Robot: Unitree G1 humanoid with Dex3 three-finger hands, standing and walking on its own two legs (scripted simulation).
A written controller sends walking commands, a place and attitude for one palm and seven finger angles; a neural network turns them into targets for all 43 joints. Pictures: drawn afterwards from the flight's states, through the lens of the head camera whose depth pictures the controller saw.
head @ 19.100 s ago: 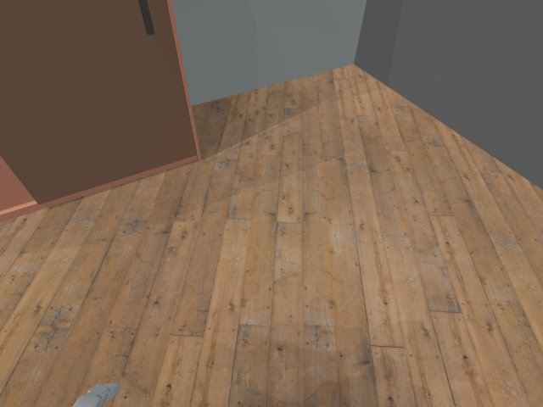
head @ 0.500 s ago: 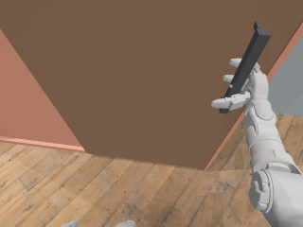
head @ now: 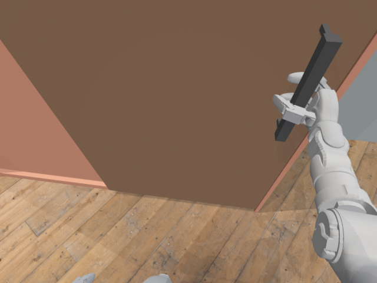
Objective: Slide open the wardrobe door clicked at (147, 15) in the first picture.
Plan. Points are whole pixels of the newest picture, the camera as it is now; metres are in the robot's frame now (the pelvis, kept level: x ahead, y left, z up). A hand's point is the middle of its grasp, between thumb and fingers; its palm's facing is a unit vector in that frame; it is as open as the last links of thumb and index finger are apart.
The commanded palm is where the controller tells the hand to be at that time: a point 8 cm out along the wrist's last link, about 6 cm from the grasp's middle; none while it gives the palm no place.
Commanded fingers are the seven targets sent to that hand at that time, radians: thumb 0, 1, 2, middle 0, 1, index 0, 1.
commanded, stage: grip the handle and tug to test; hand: right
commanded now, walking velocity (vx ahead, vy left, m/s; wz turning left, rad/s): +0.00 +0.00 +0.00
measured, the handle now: (298, 92) +0.52 -0.16 +0.12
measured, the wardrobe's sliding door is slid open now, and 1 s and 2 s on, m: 0.00 0.00 0.07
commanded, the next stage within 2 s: tug the door sideways, standing still in 0.88 s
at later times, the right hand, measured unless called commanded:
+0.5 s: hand (288, 105) +0.48 -0.13 +0.12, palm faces +0.01 +1.00 +0.00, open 5.4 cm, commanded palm +0.45 -0.19 +0.13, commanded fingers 0.00 -0.90 -0.90 0.45 1.40 0.45 1.40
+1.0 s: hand (289, 106) +0.48 -0.13 +0.12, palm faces +0.01 +1.00 +0.01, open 5.5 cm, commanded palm +0.44 -0.18 +0.13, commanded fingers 0.00 -0.90 -0.90 0.45 1.40 0.45 1.40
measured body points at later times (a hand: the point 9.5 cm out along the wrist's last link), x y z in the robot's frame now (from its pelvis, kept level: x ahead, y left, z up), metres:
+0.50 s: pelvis +0.00 +0.00 +0.00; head +0.06 +0.00 +0.45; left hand +0.05 +0.26 -0.12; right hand +0.47 -0.19 +0.12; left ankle +0.02 +0.12 -0.72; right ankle +0.00 -0.12 -0.72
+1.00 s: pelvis +0.04 +0.00 +0.01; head +0.08 +0.00 +0.46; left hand +0.10 +0.26 -0.10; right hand +0.47 -0.19 +0.12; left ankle +0.02 +0.12 -0.71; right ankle +0.00 -0.12 -0.71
